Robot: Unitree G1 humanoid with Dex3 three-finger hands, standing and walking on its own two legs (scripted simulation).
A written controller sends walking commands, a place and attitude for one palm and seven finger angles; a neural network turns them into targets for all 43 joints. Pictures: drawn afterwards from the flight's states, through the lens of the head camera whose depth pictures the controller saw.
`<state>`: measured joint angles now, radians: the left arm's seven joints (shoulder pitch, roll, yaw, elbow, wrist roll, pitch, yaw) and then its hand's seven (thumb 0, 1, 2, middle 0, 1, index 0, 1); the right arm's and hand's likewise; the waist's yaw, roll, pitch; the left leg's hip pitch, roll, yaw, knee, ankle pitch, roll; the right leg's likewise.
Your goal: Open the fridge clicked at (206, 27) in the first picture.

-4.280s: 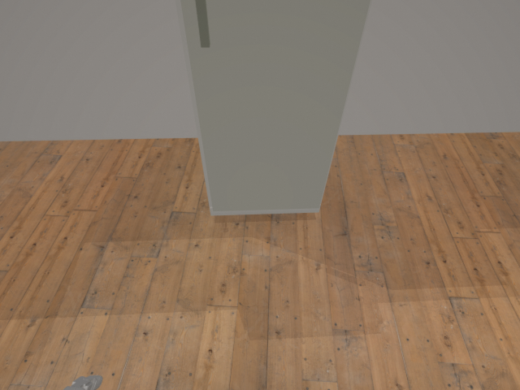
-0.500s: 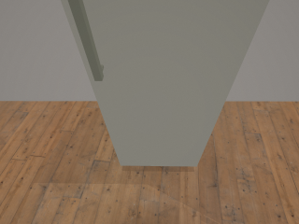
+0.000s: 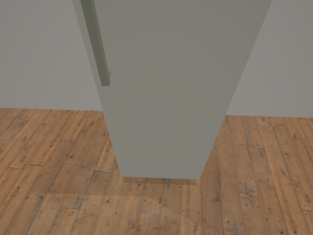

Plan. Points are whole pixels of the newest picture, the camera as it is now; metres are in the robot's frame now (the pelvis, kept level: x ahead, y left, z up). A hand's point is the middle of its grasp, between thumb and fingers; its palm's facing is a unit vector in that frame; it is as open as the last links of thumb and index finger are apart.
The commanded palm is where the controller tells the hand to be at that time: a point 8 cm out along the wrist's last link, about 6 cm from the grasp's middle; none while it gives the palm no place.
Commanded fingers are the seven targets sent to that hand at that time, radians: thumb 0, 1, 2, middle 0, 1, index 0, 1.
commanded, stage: come to a stop and stand still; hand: left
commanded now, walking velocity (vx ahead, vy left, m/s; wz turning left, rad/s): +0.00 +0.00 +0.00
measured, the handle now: (99, 42) +0.55 +0.20 +0.23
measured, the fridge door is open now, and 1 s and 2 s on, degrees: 0 0 0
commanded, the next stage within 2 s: look again from close up in 0.68 s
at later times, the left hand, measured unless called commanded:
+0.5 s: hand out of the picture +0.06 +0.25 -0.17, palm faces +0.06 -0.96 -0.28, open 7.4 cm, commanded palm none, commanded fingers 0.00 0.90 0.90 -0.20 -0.30 -0.20 -0.30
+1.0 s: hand out of the picture +0.05 +0.27 -0.16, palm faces +0.00 -0.94 -0.33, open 7.4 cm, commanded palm none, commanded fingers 0.00 0.90 0.90 -0.20 -0.30 -0.20 -0.30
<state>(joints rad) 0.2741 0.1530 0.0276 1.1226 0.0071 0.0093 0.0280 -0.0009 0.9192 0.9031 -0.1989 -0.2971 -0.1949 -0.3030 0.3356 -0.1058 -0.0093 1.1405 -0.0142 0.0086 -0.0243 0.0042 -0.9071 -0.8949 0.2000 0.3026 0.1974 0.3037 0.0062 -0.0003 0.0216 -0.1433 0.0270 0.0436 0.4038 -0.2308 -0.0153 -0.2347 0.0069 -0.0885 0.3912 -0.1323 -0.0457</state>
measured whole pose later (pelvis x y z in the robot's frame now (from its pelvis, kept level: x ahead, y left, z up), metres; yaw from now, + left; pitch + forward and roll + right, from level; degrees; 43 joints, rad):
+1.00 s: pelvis +0.00 +0.03 +0.00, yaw +1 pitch -3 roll +0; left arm 0.20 0.32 0.00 1.05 0.01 -0.01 0.01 0.00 0.90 0.90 -0.20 -0.30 -0.20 -0.30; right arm 0.18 -0.32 0.00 1.05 -0.01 -0.01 0.01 0.01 -0.90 -0.89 0.20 0.30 0.20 0.30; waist 0.00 0.00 0.03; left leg -0.12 -0.02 0.05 0.39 -0.22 0.03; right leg -0.21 -0.04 -0.08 0.39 -0.13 0.00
